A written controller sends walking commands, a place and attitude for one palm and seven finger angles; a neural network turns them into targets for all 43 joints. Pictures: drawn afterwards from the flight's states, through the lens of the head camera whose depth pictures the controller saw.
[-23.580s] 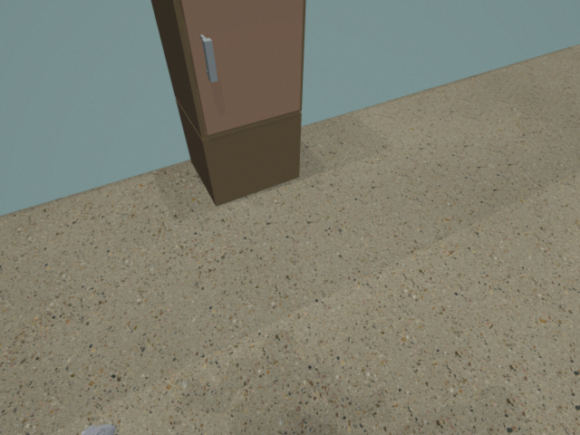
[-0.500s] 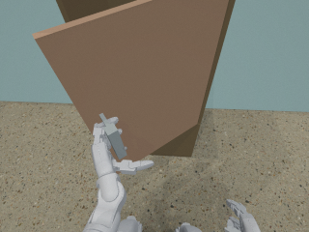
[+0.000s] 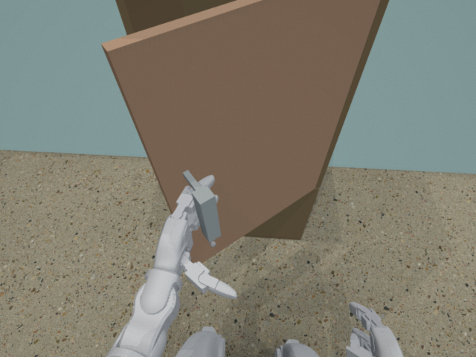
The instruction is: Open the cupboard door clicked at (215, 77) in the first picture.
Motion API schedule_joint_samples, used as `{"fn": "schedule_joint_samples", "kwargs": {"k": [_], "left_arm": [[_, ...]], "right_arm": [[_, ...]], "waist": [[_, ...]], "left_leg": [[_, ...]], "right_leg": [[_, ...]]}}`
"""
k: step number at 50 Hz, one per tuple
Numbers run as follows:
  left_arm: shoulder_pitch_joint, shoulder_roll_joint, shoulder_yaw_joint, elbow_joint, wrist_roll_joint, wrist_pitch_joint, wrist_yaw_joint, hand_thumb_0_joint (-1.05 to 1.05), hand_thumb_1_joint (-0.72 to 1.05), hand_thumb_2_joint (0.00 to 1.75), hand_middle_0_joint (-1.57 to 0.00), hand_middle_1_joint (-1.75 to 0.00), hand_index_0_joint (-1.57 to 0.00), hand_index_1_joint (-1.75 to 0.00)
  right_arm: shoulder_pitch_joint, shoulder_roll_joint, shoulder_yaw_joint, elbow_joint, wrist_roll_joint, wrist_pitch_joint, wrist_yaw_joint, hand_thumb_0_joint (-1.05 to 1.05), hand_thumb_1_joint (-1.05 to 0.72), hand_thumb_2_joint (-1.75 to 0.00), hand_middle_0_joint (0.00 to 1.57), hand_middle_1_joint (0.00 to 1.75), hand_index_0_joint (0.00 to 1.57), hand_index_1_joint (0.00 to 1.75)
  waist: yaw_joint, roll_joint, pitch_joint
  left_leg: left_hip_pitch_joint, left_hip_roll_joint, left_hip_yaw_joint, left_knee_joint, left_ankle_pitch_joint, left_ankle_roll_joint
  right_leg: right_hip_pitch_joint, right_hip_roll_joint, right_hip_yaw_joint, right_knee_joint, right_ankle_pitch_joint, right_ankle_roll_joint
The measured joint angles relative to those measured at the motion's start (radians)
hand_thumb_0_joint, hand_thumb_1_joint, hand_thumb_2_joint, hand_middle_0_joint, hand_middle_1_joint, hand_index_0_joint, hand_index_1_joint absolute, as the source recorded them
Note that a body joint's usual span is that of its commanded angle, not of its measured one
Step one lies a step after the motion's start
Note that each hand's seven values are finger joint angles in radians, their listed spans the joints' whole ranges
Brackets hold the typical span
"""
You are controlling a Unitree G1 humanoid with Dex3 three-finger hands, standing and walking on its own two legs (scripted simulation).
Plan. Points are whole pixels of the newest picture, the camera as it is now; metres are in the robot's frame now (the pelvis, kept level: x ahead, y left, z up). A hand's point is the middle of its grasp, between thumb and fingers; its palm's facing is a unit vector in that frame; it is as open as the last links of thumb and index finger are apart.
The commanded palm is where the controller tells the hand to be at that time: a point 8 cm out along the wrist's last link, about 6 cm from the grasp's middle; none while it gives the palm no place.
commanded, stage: slide the hand sideways off the handle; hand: left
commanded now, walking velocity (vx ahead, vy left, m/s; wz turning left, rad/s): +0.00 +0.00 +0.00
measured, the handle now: (200, 206) +0.36 +0.09 +0.04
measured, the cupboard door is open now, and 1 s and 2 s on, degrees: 40 40 40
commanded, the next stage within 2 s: draw the hand back to the body in 0.98 s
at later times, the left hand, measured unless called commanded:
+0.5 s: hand (192, 265) +0.25 +0.09 +0.05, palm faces -0.07 -1.00 -0.01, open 16.3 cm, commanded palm +0.23 +0.15 +0.05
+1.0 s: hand (155, 286) +0.22 +0.14 +0.04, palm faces -0.03 -1.00 -0.06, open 16.3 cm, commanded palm +0.20 +0.20 +0.05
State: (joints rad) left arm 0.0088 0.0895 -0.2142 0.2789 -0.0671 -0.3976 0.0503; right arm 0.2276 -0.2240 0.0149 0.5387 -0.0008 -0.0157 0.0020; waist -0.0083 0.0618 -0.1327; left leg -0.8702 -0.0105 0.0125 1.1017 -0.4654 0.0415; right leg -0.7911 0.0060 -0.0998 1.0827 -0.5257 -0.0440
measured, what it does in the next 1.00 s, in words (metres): stands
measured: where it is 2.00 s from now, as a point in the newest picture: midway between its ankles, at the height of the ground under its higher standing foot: outside the picture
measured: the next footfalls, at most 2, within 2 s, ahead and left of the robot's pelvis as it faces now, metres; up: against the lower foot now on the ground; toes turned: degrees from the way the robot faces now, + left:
none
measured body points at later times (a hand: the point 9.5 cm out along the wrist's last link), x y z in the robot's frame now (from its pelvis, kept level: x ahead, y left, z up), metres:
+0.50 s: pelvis +0.01 +0.01 -0.01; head +0.06 +0.00 +0.44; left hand +0.25 +0.14 +0.05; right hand +0.18 -0.21 -0.09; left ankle +0.04 +0.09 -0.66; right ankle +0.01 -0.10 -0.66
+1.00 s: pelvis +0.01 -0.02 -0.02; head +0.07 -0.02 +0.43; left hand +0.22 +0.19 +0.05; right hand +0.19 -0.25 -0.10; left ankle +0.04 +0.09 -0.66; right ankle +0.01 -0.10 -0.66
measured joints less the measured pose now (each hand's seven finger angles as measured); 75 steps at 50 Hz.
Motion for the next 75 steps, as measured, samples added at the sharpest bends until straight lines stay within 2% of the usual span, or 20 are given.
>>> {"fn": "schedule_joint_samples", "kwargs": {"k": [2, 8, 12, 15, 27, 38, 51, 57, 66, 75], "left_arm": [[0.01, -0.02, 0.004, -0.013, -0.021, 0.016, -0.002, -0.02, -0.5, 0.3, -0.21, -0.37, -0.16, -0.37], [0.071, -0.064, 0.001, -0.077, 0.03, 0.026, 0.062, -0.02, -0.5, 0.3, -0.14, -0.32, -0.18, -0.34], [0.126, -0.054, -0.009, -0.134, 0.063, 0.019, 0.075, -0.02, -0.5, 0.3, -0.14, -0.31, -0.17, -0.32], [0.159, -0.038, -0.007, -0.167, 0.066, 0.022, 0.07, -0.02, -0.5, 0.3, -0.14, -0.31, -0.16, -0.31], [0.309, 0.008, 0.046, -0.307, 0.014, 0.029, -0.007, -0.02, -0.5, 0.3, -0.15, -0.3, -0.15, -0.3], [0.423, 0.061, 0.14, -0.389, -0.054, 0.019, -0.102, -0.02, -0.5, 0.3, -0.15, -0.3, -0.15, -0.3], [0.482, 0.111, 0.262, -0.399, -0.146, 0.012, -0.217, -0.02, -0.5, 0.3, -0.15, -0.3, -0.15, -0.3], [0.472, 0.115, 0.268, -0.408, -0.168, 0.016, -0.249, -0.02, -0.5, 0.3, -0.15, -0.3, -0.15, -0.3], [0.506, 0.147, 0.31, -0.489, -0.189, 0.095, -0.238, -0.02, -0.5, 0.3, -0.15, -0.3, -0.15, -0.3], [0.549, 0.168, 0.345, -0.524, -0.225, 0.136, -0.28, -0.02, -0.5, 0.3, -0.15, -0.3, -0.15, -0.3]], "right_arm": [[0.006, -0.006, 0.0, -0.009, 0.005, -0.003, -0.001, 0.01, -0.9, -0.9, 0.2, 0.3, 0.21, 0.3], [0.018, -0.003, -0.003, -0.047, -0.005, -0.001, 0.021, 0.01, -0.9, -0.9, 0.2, 0.3, 0.2, 0.3], [0.018, 0.004, 0.001, -0.069, -0.009, 0.011, 0.028, 0.01, -0.9, -0.9, 0.2, 0.3, 0.2, 0.3], [0.015, 0.007, 0.006, -0.079, -0.009, 0.017, 0.025, 0.01, -0.9, -0.9, 0.2, 0.3, 0.2, 0.3], [0.007, 0.013, 0.017, -0.102, 0.0, -0.003, 0.005, 0.01, -0.9, -0.9, 0.21, 0.3, 0.21, 0.3], [0.011, -0.002, 0.003, -0.108, 0.006, -0.03, -0.017, 0.01, -0.9, -0.9, 0.21, 0.3, 0.21, 0.3], [0.012, -0.007, -0.008, -0.084, 0.017, -0.048, -0.048, 0.01, -0.9, -0.9, 0.2, 0.3, 0.21, 0.3], [0.01, -0.011, -0.008, -0.078, 0.02, -0.064, -0.056, 0.01, -0.9, -0.9, 0.2, 0.3, 0.21, 0.3], [0.03, 0.004, 0.007, -0.089, 0.04, -0.048, -0.069, 0.02, -0.9, -0.9, 0.2, 0.3, 0.21, 0.3], [0.046, -0.011, 0.017, -0.094, 0.05, -0.074, -0.077, 0.01, -0.9, -0.9, 0.21, 0.3, 0.21, 0.3]], "waist": [[-0.003, -0.002, 0.0], [-0.012, -0.016, -0.014], [-0.012, -0.021, -0.014], [-0.007, -0.02, -0.011], [0.007, -0.012, -0.016], [0.007, -0.013, -0.029], [0.007, -0.012, -0.04], [0.009, -0.008, -0.043], [0.006, 0.004, -0.031], [0.009, 0.008, -0.026]], "left_leg": [[0.003, 0.0, 0.008, -0.006, 0.003, 0.005], [-0.007, 0.0, 0.032, 0.002, -0.003, 0.016], [-0.013, 0.002, 0.037, 0.019, -0.014, 0.018], [-0.016, 0.003, 0.035, 0.029, -0.021, 0.018], [-0.024, 0.006, 0.017, 0.041, -0.035, 0.008], [-0.047, 0.015, -0.001, 0.068, -0.053, -0.008], [-0.073, 0.026, -0.018, 0.094, -0.064, -0.024], [-0.088, 0.027, -0.023, 0.109, -0.066, -0.024], [0.025, 0.025, -0.018, 0.018, -0.036, -0.018], [0.133, 0.019, -0.017, -0.073, -0.008, -0.01]], "right_leg": [[0.0, -0.001, 0.008, -0.004, 0.005, 0.006], [-0.021, -0.003, 0.032, 0.012, 0.003, 0.015], [-0.028, -0.001, 0.036, 0.028, -0.006, 0.017], [-0.03, 0.0, 0.035, 0.036, -0.012, 0.017], [-0.029, 0.005, 0.018, 0.04, -0.027, 0.009], [-0.047, 0.015, 0.001, 0.061, -0.047, -0.008], [-0.068, 0.027, -0.015, 0.081, -0.058, -0.022], [-0.079, 0.028, -0.02, 0.091, -0.059, -0.022], [0.033, 0.03, -0.011, -0.007, -0.022, -0.013], [0.147, 0.029, -0.007, -0.11, 0.015, -0.003]]}}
